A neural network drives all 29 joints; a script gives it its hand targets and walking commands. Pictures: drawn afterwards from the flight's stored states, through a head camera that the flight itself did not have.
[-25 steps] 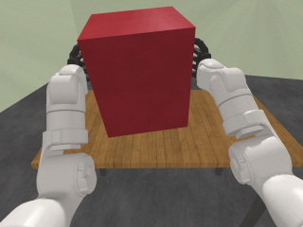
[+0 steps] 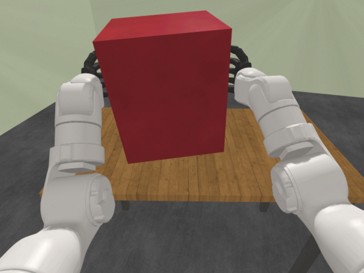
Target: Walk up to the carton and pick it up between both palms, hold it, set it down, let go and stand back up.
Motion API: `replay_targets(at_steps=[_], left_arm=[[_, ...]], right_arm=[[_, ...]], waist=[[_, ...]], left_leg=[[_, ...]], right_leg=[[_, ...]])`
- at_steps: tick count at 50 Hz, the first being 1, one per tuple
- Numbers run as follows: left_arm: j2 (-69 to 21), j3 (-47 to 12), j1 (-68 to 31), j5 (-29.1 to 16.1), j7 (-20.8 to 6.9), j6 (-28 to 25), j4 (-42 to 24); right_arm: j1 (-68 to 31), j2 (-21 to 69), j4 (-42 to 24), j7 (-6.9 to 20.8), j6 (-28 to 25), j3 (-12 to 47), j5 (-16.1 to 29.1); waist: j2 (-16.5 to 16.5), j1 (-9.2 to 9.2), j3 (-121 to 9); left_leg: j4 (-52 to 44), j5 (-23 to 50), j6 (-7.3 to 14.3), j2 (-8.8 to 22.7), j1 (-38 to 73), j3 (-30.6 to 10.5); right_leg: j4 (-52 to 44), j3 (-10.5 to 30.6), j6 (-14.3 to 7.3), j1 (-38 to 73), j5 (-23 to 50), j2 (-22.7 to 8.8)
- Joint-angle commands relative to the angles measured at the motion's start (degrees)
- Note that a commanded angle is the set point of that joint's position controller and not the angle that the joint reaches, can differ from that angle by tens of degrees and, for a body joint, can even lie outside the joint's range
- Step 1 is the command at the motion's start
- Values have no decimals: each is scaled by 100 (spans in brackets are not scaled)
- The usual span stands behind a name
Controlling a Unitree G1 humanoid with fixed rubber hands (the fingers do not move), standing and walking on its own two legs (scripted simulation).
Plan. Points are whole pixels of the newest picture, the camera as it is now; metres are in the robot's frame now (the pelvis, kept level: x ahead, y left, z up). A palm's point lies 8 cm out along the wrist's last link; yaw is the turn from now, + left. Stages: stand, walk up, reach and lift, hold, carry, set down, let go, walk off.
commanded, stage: hold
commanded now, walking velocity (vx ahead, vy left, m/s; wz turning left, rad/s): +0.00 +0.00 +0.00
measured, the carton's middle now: (167, 85) +0.40 +0.01 +0.29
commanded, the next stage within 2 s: none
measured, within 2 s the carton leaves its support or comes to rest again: neither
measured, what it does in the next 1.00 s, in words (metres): stands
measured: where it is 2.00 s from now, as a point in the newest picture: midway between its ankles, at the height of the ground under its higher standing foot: outside the picture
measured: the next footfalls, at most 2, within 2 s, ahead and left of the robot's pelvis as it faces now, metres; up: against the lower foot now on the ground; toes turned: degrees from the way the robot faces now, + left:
none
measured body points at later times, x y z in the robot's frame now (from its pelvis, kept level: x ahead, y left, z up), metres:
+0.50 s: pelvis +0.01 +0.00 +0.00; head -0.08 +0.02 +0.44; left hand +0.40 +0.17 +0.30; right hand +0.39 -0.14 +0.29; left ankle +0.03 +0.10 -0.75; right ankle +0.01 -0.08 -0.75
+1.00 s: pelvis +0.00 +0.00 +0.00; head -0.10 +0.02 +0.44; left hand +0.39 +0.16 +0.30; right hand +0.38 -0.14 +0.30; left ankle +0.03 +0.10 -0.75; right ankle +0.01 -0.08 -0.75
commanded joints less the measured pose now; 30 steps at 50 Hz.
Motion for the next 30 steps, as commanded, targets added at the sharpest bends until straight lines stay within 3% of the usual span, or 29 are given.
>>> replay_targets(at_steps=[1,3,4,8,13,15,19,22,27,30], left_arm=[[-3862,-1926,-4997,-1381,-854,-528,-1399],[-3828,-1893,-4922,-1333,-839,-501,-1440],[-3603,-1403,-4862,-1014,-851,-484,-910],[-3716,-1586,-4981,-1039,-826,-550,-1062],[-3903,-1846,-5125,-1259,-750,-589,-1217],[-3928,-1950,-5059,-1336,-741,-601,-1522],[-3980,-2030,-4745,-1400,-767,-545,-1716],[-3919,-1922,-4507,-1276,-799,-446,-1551],[-4020,-2177,-4422,-1337,-823,-392,-1822],[-4036,-2235,-4458,-1300,-798,-388,-1897]], right_arm=[[-5127,3642,-2340,765,-273,1077,1175],[-5045,3630,-2355,752,-243,1121,1211],[-4990,3517,-1689,807,-171,837,1038],[-5005,3594,-1526,951,-314,852,978],[-5225,3701,-1891,946,-388,992,1066],[-5027,3744,-2087,888,-376,1069,1166],[-4944,3734,-2545,782,-341,1311,1301],[-4736,3537,-2404,754,-281,1179,1207],[-4792,3549,-2849,725,-294,1316,1310],[-4723,3573,-2780,738,-277,1350,1308]], waist=[[454,-165,-1946],[453,-133,-1896],[285,64,-1099],[381,151,-1282],[438,68,-1817],[486,-20,-2098],[331,-52,-2306],[337,-95,-1908],[431,-119,-1959],[511,-86,-1833]], left_leg=[[-133,1013,-290,26,529,-217],[-133,1056,-286,25,563,-228],[-357,484,-264,56,327,-154],[-453,375,-232,109,275,-152],[-264,841,-275,115,493,-157],[-105,1309,-338,75,676,-181],[-17,1582,-345,30,841,-198],[-100,1384,-357,37,788,-192],[-20,1701,-402,41,892,-221],[-33,1681,-414,36,909,-212]], right_leg=[[15,388,532,697,1524,-308],[24,373,546,699,1510,-296],[-112,387,537,393,815,-282],[-126,332,467,294,302,-280],[11,367,481,534,840,-218],[74,381,504,651,1405,-206],[111,401,559,835,1938,-204],[21,370,543,726,1641,-185],[55,373,529,735,1913,-172],[32,371,542,635,1814,-171]])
